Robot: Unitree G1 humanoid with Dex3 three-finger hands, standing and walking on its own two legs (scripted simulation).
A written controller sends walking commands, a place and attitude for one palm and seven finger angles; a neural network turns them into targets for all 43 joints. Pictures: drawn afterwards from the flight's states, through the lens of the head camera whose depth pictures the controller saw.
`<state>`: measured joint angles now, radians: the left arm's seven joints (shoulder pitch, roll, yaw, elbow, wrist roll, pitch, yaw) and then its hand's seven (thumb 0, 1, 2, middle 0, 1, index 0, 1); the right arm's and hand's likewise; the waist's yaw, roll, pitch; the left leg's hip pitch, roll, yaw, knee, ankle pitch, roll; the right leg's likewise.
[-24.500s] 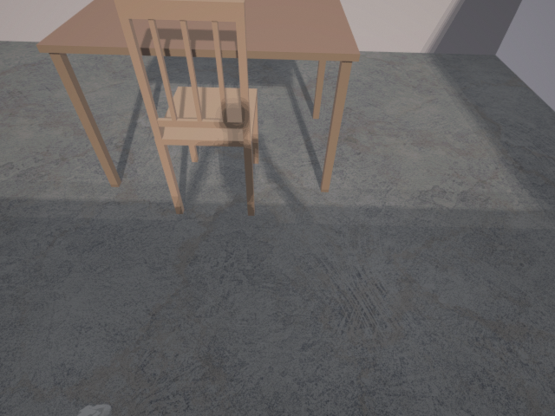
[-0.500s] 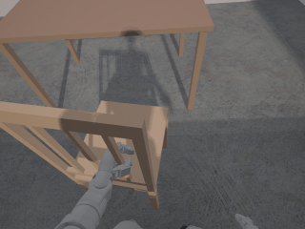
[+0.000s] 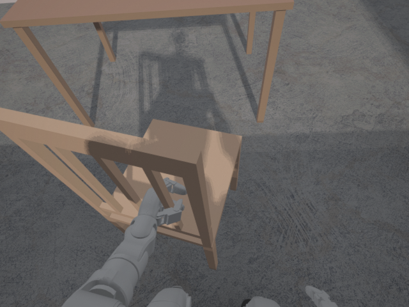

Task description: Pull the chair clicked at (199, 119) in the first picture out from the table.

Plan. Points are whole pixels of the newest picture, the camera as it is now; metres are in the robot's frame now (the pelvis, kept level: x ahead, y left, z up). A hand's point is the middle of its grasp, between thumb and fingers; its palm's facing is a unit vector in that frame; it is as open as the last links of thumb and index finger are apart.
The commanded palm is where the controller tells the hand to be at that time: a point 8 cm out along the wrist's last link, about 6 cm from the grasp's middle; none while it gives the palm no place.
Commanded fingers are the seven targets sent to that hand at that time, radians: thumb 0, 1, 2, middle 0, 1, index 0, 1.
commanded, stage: stop walking, hand still on the chair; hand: left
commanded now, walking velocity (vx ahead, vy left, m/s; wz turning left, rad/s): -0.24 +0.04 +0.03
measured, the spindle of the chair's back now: (129, 193) +0.35 +0.20 -0.06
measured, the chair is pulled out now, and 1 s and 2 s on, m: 0.63 0.75 0.75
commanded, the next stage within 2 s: open the thumb and straighten the fingers in 1.20 s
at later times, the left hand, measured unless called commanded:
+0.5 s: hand (164, 269) +0.19 +0.10 -0.07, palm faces -0.18 -0.98 -0.12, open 5.1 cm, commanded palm +0.19 +0.15 -0.06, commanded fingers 0.00 0.90 0.90 -0.50 -1.45 -0.50 -1.45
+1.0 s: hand (166, 272) +0.19 +0.09 -0.07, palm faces -0.19 -0.97 -0.12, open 5.0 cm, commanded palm +0.18 +0.15 -0.06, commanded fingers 0.00 0.90 0.90 -0.50 -1.45 -0.50 -1.45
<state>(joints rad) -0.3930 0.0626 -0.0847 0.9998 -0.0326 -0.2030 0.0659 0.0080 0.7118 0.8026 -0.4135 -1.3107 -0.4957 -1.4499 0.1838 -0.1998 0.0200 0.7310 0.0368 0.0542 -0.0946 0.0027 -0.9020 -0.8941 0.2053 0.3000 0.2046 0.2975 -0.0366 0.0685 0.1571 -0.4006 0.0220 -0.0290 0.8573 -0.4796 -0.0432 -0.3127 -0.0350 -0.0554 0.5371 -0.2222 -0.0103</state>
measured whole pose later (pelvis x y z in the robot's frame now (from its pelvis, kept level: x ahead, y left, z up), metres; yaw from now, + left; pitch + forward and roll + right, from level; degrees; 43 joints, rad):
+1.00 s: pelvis -0.05 +0.03 +0.01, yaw +0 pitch -1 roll +0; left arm -0.06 0.05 -0.23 0.74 -0.03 -0.14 0.07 0.03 0.73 0.84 -0.41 -1.39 -0.50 -1.45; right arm 0.20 -0.21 0.03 0.68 0.03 0.05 -0.13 0.01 -0.90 -0.89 0.20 0.30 0.20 0.30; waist -0.02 0.03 0.03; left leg -0.19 0.04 0.04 0.45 -0.24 -0.03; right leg -0.20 -0.02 -0.03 0.48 -0.27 0.00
